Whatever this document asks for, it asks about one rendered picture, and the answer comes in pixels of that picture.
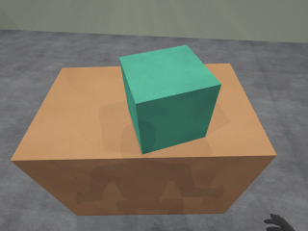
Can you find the pedestal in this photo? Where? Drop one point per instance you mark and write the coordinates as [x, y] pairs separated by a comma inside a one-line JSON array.
[[82, 148]]

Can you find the robot right hand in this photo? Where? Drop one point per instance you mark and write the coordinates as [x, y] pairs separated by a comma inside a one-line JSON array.
[[277, 220]]

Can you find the carton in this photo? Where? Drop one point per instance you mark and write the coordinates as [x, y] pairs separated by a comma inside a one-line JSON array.
[[171, 96]]

